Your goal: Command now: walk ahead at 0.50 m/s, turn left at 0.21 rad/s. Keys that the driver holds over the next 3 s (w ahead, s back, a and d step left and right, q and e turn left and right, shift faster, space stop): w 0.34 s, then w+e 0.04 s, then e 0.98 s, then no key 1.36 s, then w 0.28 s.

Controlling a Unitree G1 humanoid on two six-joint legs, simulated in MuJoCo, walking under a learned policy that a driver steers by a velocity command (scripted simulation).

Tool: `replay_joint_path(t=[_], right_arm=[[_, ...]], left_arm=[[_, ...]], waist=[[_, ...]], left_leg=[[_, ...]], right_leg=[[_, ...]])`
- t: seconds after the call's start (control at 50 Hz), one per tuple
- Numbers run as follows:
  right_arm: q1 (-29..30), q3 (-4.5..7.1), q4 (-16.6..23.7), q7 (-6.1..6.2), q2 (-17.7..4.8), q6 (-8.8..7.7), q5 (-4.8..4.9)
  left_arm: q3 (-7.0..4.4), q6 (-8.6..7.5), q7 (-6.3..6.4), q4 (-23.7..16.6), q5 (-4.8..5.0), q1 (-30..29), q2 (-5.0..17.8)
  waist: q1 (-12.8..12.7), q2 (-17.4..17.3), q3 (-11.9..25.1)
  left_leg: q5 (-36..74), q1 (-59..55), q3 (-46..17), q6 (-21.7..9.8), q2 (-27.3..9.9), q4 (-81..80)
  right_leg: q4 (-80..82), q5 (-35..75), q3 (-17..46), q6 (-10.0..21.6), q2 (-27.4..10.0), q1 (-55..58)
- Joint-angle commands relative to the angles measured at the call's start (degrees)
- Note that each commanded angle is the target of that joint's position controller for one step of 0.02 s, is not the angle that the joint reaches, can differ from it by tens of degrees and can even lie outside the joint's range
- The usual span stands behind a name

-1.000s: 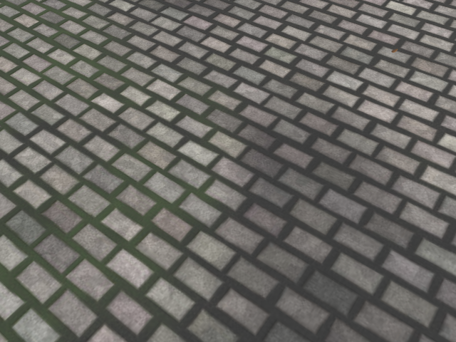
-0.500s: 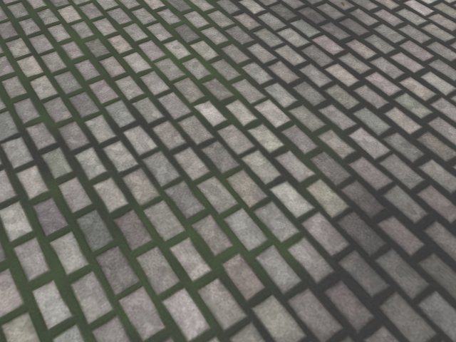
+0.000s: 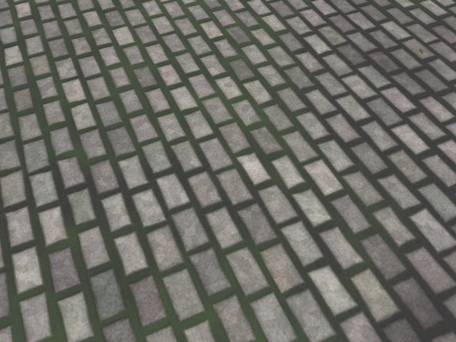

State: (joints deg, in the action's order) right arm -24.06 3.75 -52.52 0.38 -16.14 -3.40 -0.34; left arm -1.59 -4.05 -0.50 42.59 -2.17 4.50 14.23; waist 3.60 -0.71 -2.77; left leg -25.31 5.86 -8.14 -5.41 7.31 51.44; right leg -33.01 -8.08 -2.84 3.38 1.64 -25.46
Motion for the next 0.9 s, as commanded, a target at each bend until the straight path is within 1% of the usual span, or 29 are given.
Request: replay_joint_path(t=[0.02,0.04,0.06,0.08,0.1,0.14,0.16,0.22,0.28,0.32,0.36,0.38,0.4,0.42,0.44,0.46,0.48,0.5,0.52,0.54,0.56,0.58,0.6,0.64,0.68,0.74,0.78,0.86,0.9], right_arm=[[-0.5,0.54,4.0,-0.41,-5.6,-0.64,-1.17],[1.9,0.26,4.8,-0.82,-4.4,-0.57,-1.04],[3.1,0.17,5.5,-1.22,-4.1,-0.16,-1.56],[2.2,-0.11,5.1,-1.59,-3.5,0.4,-1.86],[1.8,-0.25,5.0,-1.83,-3.1,0.75,-1.99],[3.7,-0.53,5.6,-2.18,-2.7,1.11,-2.16],[6.2,-0.75,6.4,-2.34,-2.4,1.18,-2.2],[14.6,-1.62,9.1,-2.71,-1.5,1.07,-2.04],[20.7,-2.6,10.9,-2.98,-0.1,0.78,-1.6],[23.4,-2.77,11.5,-2.86,-0.5,0.65,-1.36],[25.3,-2.63,12.4,-2.6,-1.2,0.46,-1.33],[25.5,-2.49,12.6,-2.43,-1.6,0.29,-1.34],[24.1,-2.39,12.3,-2.16,-1.7,-0.06,-1.49],[20.3,-2.13,11.0,-1.74,-2.0,-0.61,-1.78],[13.0,-1.69,8.4,-1.13,-2.8,-1.52,-2.38],[5.2,-0.82,6.5,-0.3,-5.7,-2.44,-3.51],[0.1,0.65,6.9,0.38,-12.0,-2.32,-4.54],[0.0,1.3,7.0,0.08,-12.2,-1.07,-1.43],[3.5,0.3,7.5,-0.13,-8.2,-0.69,-0.37],[8.0,-0.75,8.1,0.0,-4.4,-0.75,-0.39],[10.6,-1.44,8.4,0.33,-2.1,-0.69,-0.47],[11.7,-1.64,8.3,0.8,-1.6,-0.61,-0.25],[12.4,-1.5,8.4,0.98,-2.1,-0.6,-0.47],[12.6,-1.08,8.5,1.14,-3.1,-0.98,-0.53],[12.9,-0.88,8.4,1.4,-3.4,-0.91,-0.67],[12.3,-0.74,7.9,1.7,-3.4,-0.17,-0.81],[11.6,-0.37,7.7,1.58,-4.4,0.28,-0.91],[9.6,0.79,7.3,0.92,-6.9,1.76,-1.17],[9.4,1.33,7.3,0.82,-7.7,2.57,-1.09]], left_arm=[[-2.78,0.44,-0.13,0.2,1.2,9.8,7.0],[-2.22,0.22,-0.15,0.8,0.71,8.5,5.3],[-1.95,-0.23,0.05,1.9,0.75,9.3,5.0],[-1.86,-0.66,0.05,2.9,0.84,10.1,5.0],[-1.89,-1.23,-0.11,3.8,1.11,11.6,5.2],[-2.08,-1.97,-0.37,5.1,1.66,13.6,6.0],[-2.17,-2.05,-0.4,5.6,1.74,14.4,6.4],[-2.03,-1.77,-0.46,6.9,1.85,16.8,6.0],[-2.18,-1.74,-0.5,8.2,1.94,19.3,6.9],[-2.28,-1.62,-0.43,9.0,1.8,21.0,7.5],[-2.24,-1.34,-0.23,9.8,1.62,22.3,7.7],[-2.28,-1.15,-0.07,10.1,1.51,22.4,8.0],[-2.29,-0.88,0.14,10.3,1.35,21.9,8.1],[-2.31,-0.66,0.38,10.5,1.38,21.3,8.4],[-2.18,-0.45,0.51,10.6,1.92,20.7,8.2],[-1.71,-0.73,0.6,9.5,2.68,20.3,6.9],[-0.16,-0.78,0.8,7.0,4.52,24.5,0.9],[-1.64,0.26,1.86,7.7,3.85,25.7,5.2],[-2.47,1.3,2.22,8.2,2.77,23.4,6.5],[-2.32,1.7,1.86,8.0,2.32,21.1,5.0],[-2.47,2.39,1.44,8.1,1.83,20.1,4.2],[-2.74,3.34,0.86,7.9,1.03,19.7,4.1],[-2.82,4.27,0.42,8.0,0.7,20.5,3.5],[-3.09,5.39,0.0,7.1,0.86,20.3,2.9],[-3.21,6.17,-0.18,5.6,0.71,17.6,2.7],[-2.8,6.94,-0.93,3.2,0.36,12.8,2.2],[-2.39,7.13,-1.47,1.7,0.39,10.1,1.9],[-2.61,7.33,-1.76,-1.2,0.52,6.5,3.4],[-2.81,7.11,-1.72,-2.4,0.81,5.9,3.8]], waist=[[-4.6,1.8,5.4],[-3.7,1.0,2.3],[-3.1,3.2,1.4],[-2.4,4.7,1.7],[-2.2,5.5,2.4],[-1.9,5.4,2.2],[-2.3,5.3,1.5],[-4.0,4.9,-0.4],[-5.6,5.1,-0.7],[-6.5,5.2,-0.7],[-6.9,5.2,-1.0],[-6.5,5.2,-1.1],[-5.6,5.1,-1.1],[-4.0,4.9,0.5],[-0.8,3.3,4.3],[1.8,1.3,10.3],[1.7,-9.7,20.2],[1.6,-11.0,24.9],[-0.4,-4.9,18.5],[-2.0,-4.2,11.7],[-3.4,-4.5,7.5],[-4.5,-6.1,5.3],[-5.5,-6.5,5.3],[-6.6,-5.6,6.6],[-6.8,-5.6,5.8],[-5.9,-6.5,4.7],[-4.9,-6.6,4.7],[-3.0,-6.8,4.9],[-2.5,-7.0,4.6]], left_leg=[[4.2,27.2,0.2,0.6,-4.8,22.7],[6.1,26.3,0.9,0.6,-6.7,19.1],[6.8,25.2,1.2,0.9,-8.0,16.0],[7.3,23.4,1.9,1.4,-8.3,14.7],[7.6,22.8,2.6,1.7,-8.3,13.8],[9.3,25.6,4.2,2.5,-9.4,11.4],[11.2,27.7,5.1,3.0,-10.4,9.5],[17.2,31.0,7.9,4.5,-12.4,0.1],[22.5,27.8,10.3,4.9,-11.7,-10.2],[23.4,25.9,11.3,4.6,-10.8,-14.4],[21.9,24.6,11.3,3.7,-10.2,-17.0],[20.3,23.8,11.1,3.2,-9.8,-18.2],[18.7,21.8,10.9,2.7,-8.9,-19.8],[18.0,17.2,10.9,2.2,-7.3,-22.2],[22.7,7.9,11.3,1.1,-6.2,-27.5],[32.1,-5.9,6.5,-0.4,-12.4,-26.7],[53.7,-24.5,-10.9,-6.5,-31.5,-23.1],[67.5,-22.1,-18.1,-11.4,-36.0,-24.8],[67.4,-15.9,-9.7,-10.2,-32.7,-25.2],[63.6,-9.2,-3.9,-8.1,-29.8,-27.8],[57.7,-3.6,0.2,-5.7,-26.9,-30.7],[54.1,0.9,3.1,-4.7,-24.9,-32.9],[53.7,3.7,5.5,-4.6,-24.2,-33.9],[53.7,5.6,8.4,-5.7,-24.4,-34.9],[48.9,6.4,10.7,-6.4,-24.6,-35.9],[41.5,6.3,14.0,-6.0,-23.9,-36.1],[38.6,6.5,15.5,-5.9,-24.3,-35.3],[33.5,4.0,15.2,-5.4,-26.9,-31.9],[29.9,2.9,14.6,-4.4,-28.1,-29.4]], right_leg=[[18.7,-12.5,33.8,11.2,-21.5,24.9],[20.3,-7.9,27.2,9.4,-18.3,20.1],[21.2,-2.7,22.5,8.4,-16.1,17.7],[21.9,1.1,19.2,7.7,-14.6,16.3],[22.2,5.3,17.7,8.0,-14.2,16.3],[23.7,8.6,14.8,8.8,-14.0,17.2],[24.9,8.4,13.7,9.1,-13.9,17.6],[26.8,9.8,9.9,8.7,-12.1,18.6],[26.2,14.0,6.7,7.4,-10.9,19.1],[25.0,16.4,6.2,7.0,-11.6,21.0],[23.0,19.1,7.4,6.7,-13.2,23.3],[21.6,21.1,8.2,6.6,-13.9,24.5],[18.6,26.9,8.6,6.1,-13.9,25.5],[13.6,34.7,8.5,5.1,-13.1,26.3],[4.9,38.4,7.1,3.5,-10.5,25.3],[-5.5,27.9,6.0,1.9,-7.8,17.6],[-24.4,-5.1,1.0,-0.8,-1.1,1.0],[-35.2,-26.9,2.9,-0.7,2.9,-2.5],[-38.3,-25.2,6.1,-0.4,-0.4,-4.1],[-36.8,-22.0,5.5,-0.9,-2.3,-5.6],[-34.1,-19.1,5.3,-1.4,-3.9,-5.0],[-32.6,-16.5,4.8,-2.2,-4.5,-3.3],[-33.4,-14.7,3.8,-2.8,-3.8,-1.2],[-33.8,-12.2,3.1,-3.5,-3.1,-0.5],[-31.3,-9.5,2.7,-3.9,-3.9,-2.5],[-22.7,-5.3,1.5,-4.0,-4.9,-2.7],[-17.1,-4.3,0.2,-3.6,-4.7,-0.1],[-10.5,-10.1,-2.0,-2.2,-3.6,2.4],[-6.1,-13.0,-2.4,-1.2,-3.3,4.0]])
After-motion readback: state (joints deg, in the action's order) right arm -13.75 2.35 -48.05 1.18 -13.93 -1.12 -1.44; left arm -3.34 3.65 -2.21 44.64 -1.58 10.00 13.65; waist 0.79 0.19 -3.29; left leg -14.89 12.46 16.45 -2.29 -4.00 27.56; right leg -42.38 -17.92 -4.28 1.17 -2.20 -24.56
